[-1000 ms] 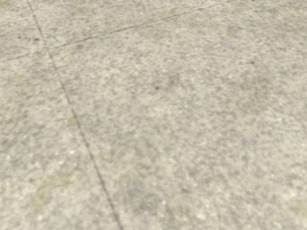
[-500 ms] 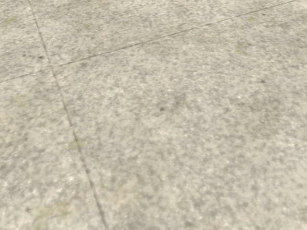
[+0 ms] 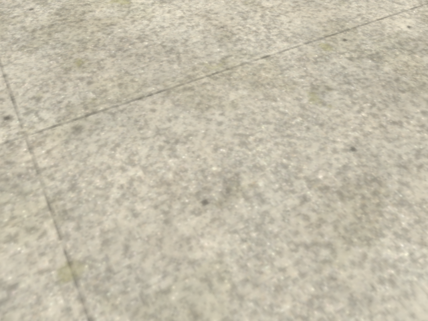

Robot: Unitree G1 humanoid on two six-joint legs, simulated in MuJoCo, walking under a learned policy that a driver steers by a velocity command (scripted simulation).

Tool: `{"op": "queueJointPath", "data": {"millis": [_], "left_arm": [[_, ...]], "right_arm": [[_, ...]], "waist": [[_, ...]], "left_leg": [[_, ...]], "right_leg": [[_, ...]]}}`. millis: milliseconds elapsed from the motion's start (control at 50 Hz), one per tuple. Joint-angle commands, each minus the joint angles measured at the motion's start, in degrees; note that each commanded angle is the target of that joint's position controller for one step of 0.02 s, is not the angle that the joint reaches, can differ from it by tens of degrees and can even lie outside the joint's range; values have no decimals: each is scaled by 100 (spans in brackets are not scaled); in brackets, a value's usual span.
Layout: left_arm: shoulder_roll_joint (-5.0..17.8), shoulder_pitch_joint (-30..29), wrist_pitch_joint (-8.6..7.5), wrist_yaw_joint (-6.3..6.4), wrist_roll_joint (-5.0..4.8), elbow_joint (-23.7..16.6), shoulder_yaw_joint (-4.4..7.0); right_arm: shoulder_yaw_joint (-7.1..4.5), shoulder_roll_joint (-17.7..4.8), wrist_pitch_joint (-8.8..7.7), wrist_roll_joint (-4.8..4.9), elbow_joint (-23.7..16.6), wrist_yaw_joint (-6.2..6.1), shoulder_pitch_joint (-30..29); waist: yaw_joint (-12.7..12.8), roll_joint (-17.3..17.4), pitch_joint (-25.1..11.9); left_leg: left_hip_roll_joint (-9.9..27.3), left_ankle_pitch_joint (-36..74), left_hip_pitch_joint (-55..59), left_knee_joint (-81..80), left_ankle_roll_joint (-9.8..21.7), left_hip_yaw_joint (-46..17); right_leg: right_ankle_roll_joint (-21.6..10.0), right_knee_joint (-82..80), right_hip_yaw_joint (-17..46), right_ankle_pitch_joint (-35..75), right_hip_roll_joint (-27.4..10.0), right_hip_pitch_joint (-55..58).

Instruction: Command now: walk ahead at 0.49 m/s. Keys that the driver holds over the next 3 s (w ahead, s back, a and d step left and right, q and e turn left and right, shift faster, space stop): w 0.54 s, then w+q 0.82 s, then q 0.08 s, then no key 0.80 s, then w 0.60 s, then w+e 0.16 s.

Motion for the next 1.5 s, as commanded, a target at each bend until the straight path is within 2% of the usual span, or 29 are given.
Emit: {"op": "queueJointPath", "data": {"millis": [20,200,280,300,320,340,360,380,440,640,760,820,860,880,900,920,940,960,1000,1080,1200,1300,1360,1380,1400,1420,1440,1460,1500], "left_arm": [[238,189,32,37,68,-243,67],[233,-1434,-81,-198,-57,-754,11],[618,-451,-170,-261,-41,-570,198],[974,659,-185,-220,-25,-256,360],[1646,1579,-159,-191,93,-109,519],[1426,1776,-129,-225,71,-22,459],[987,1348,-145,-234,37,-98,319],[741,806,-134,-229,31,-235,238],[360,128,-143,-302,103,-275,112],[725,906,-115,-70,109,188,201],[749,1224,1,-11,65,435,238],[938,976,101,43,47,345,293],[1050,780,197,98,54,237,316],[1023,771,189,125,72,115,283],[353,1241,25,11,202,-129,57],[365,1126,-246,-86,101,-158,14],[773,493,-396,-141,-117,-356,137],[789,172,-451,-125,-140,-473,130],[800,132,-352,-26,61,-488,230],[563,46,-98,30,172,-691,241],[378,-1272,-139,-34,97,-1139,162],[667,-1571,-276,-174,34,-1370,227],[936,-546,-362,-143,73,-1152,366],[1255,254,-369,-92,200,-1090,454],[1693,803,-279,-67,334,-997,559],[1267,755,-229,-95,186,-1040,465],[825,436,-178,-85,153,-1179,341],[669,169,-118,-93,179,-1232,270],[544,-104,-71,-142,183,-1123,199]], "right_arm": [[-123,-761,-93,10,-320,-114,-224],[-179,-971,94,147,-31,-206,649],[-209,-1052,213,135,-72,-225,383],[-130,-855,221,66,-155,-222,322],[45,-325,130,-3,-324,-192,740],[107,-171,-25,107,-241,-157,952],[-55,-831,-125,243,-322,-134,505],[-89,-946,-156,287,-459,-138,48],[-143,-675,34,129,-462,-207,-79],[-129,-376,163,131,-906,-137,-1438],[-91,-339,151,174,-1326,59,-2189],[-152,-470,141,158,-1466,170,-2056],[-372,-819,164,164,-1247,167,-917],[-575,-1242,188,163,-1020,94,67],[-733,-1898,214,147,-980,10,617],[-619,-1661,192,134,-1016,0,681],[-531,-1307,173,92,-1027,-15,519],[-469,-1087,156,120,-1134,-21,69],[-358,-771,155,71,-1359,-11,-616],[-412,-989,135,94,-1423,-129,-513],[-441,-1081,219,167,-1347,-274,75],[-451,-1081,305,190,-1306,-327,292],[-410,-934,342,153,-1455,-331,35],[-303,-651,323,78,-1606,-305,-91],[-223,-359,280,195,-1745,-333,659],[-267,-822,269,201,-1696,-337,924],[-387,-1215,339,197,-1669,-342,552],[-416,-1241,409,139,-1736,-359,159],[-436,-1010,502,85,-1842,-353,-35]], "waist": [[266,439,304],[-280,544,467],[384,658,-77],[822,461,-802],[864,-737,-1753],[807,-1493,-2249],[772,-918,-1494],[624,-547,-935],[142,-221,-242],[389,-108,262],[600,-26,559],[380,-207,318],[-260,-295,-398],[-671,-17,-929],[-404,1372,-1644],[-397,1356,-2310],[-506,1065,-1636],[-329,624,-1014],[169,221,-445],[342,471,-202],[-151,729,-13],[-182,808,-25],[385,934,-465],[764,510,-1156],[517,-1177,-1911],[433,-1483,-1969],[509,-752,-1303],[467,-192,-897],[188,-124,-448]], "left_leg": [[1627,373,-534,-1162,987,-1245],[1859,318,813,-669,646,-1028],[1776,2057,1016,657,372,-877],[1421,2265,409,2028,188,-570],[660,426,-1679,4359,-213,-108],[173,-2423,-2994,5579,-294,-709],[572,-2200,-3534,6093,-165,-1068],[890,-1646,-3534,5987,-90,-915],[1349,-710,-2674,5060,-183,-780],[1192,1402,-3083,2563,-337,-555],[1016,963,-3448,1879,-98,-473],[699,147,-2755,1813,125,-3],[200,9,-1110,1632,375,336],[423,209,579,1482,645,-319],[1959,-332,2911,1267,1637,-3205],[2561,-666,3521,218,2000,-5218],[2307,-545,3096,142,1607,-4386],[2071,-109,2164,103,1372,-3505],[1650,766,531,-156,1142,-2557],[1321,1346,-448,-470,1182,-1980],[1008,546,-458,-313,761,-1859],[1331,317,277,347,663,-2649],[1032,905,187,1322,396,-2716],[637,610,-466,2826,143,-2262],[-237,-1785,-2472,4745,-318,-1430],[88,-2932,-3185,5773,-450,-1543],[302,-2593,-3325,6170,-575,-1586],[465,-2287,-3146,6144,-677,-1340],[726,-2002,-2767,5538,-707,-1153]], "right_leg": [[158,-830,17,870,-245,-175],[105,-3289,-251,1292,178,-10],[-276,-3774,-552,606,574,1557],[-525,-3667,-288,741,357,3091],[-1279,-3777,1877,532,-1125,5399],[-1772,-4705,3906,-167,-1697,6120],[-1466,-4793,3349,-367,-1499,5505],[-1236,-4861,2435,-6,-1275,4688],[-977,-5452,1091,884,-629,3029],[-815,-5944,-242,1600,-440,3199],[-680,-5615,-684,1953,-828,4339],[-509,-4838,-967,3926,-876,4529],[-294,-3182,-1259,5490,-666,4260],[-82,-1691,-1315,4614,-418,3154],[309,667,-1197,657,552,533],[253,1625,10,-2051,1063,-464],[90,1748,331,-1686,685,-996],[11,1329,220,-1135,412,-945],[88,456,153,-629,47,-134],[417,-595,-20,-78,70,239],[504,-3057,-63,1676,545,513],[350,-3784,146,1217,702,792],[-3,-4164,55,902,651,2324],[-374,-3962,739,1208,-195,3735],[-1316,-4072,2937,1535,-1557,5702],[-1508,-4229,3907,1638,-1983,5712],[-1302,-4171,2953,2286,-1759,5042],[-1121,-4136,1996,3174,-1436,4311],[-956,-4349,1059,3846,-897,3264]]}}
Next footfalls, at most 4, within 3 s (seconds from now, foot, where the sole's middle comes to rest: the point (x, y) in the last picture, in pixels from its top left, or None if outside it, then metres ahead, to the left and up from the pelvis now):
0.30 right None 0.33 -0.17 -0.78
0.88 left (190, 285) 0.64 0.08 -0.78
1.38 right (216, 201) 0.97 -0.02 -0.78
1.80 left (151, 220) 0.89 0.23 -0.78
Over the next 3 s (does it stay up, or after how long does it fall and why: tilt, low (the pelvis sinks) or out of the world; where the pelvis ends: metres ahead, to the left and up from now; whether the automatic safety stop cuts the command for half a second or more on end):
stays up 1.08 0.27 -0.01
